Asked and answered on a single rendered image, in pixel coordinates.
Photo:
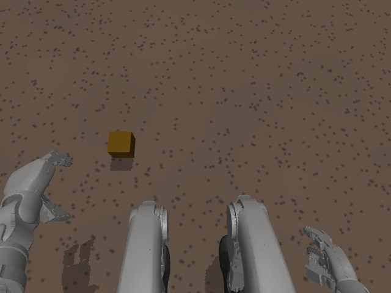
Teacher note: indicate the right robot hand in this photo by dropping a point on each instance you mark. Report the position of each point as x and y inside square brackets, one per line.
[333, 267]

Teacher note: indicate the left robot hand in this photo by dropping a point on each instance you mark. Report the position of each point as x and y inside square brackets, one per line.
[35, 177]

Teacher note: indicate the cube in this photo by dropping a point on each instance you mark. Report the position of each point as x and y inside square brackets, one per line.
[121, 144]

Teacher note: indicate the right robot foot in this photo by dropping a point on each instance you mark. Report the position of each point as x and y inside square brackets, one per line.
[225, 265]

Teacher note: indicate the right robot arm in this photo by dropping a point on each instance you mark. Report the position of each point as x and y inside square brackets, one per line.
[350, 286]

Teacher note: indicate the left robot arm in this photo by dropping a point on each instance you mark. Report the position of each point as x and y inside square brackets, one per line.
[19, 217]

